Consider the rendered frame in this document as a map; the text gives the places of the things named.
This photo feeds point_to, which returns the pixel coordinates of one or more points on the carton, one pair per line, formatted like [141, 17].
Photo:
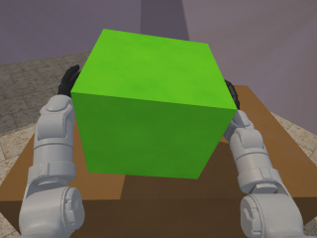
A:
[150, 106]

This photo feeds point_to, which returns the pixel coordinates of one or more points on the robot right upper arm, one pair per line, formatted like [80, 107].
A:
[270, 215]

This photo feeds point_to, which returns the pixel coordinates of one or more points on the left robot forearm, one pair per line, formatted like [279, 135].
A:
[53, 165]

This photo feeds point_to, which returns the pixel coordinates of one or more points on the robot left hand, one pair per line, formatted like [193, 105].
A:
[68, 80]

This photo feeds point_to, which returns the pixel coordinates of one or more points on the robot right hand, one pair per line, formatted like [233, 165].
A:
[233, 93]

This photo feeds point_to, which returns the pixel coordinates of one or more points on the pedestal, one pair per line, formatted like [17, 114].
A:
[129, 206]

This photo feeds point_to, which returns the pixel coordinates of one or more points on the robot left upper arm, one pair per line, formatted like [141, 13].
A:
[52, 213]

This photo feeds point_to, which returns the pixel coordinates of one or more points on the right robot forearm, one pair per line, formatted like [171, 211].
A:
[256, 173]

